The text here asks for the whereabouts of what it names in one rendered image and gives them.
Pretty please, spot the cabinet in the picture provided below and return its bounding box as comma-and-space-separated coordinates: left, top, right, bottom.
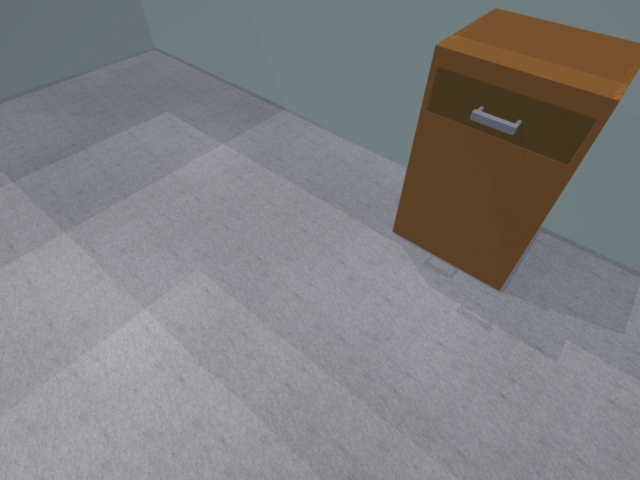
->
392, 8, 640, 291

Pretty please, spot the handle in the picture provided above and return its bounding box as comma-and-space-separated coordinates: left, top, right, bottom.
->
470, 106, 522, 135

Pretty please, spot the drawer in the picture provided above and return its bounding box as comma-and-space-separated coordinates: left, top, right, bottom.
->
428, 67, 597, 165

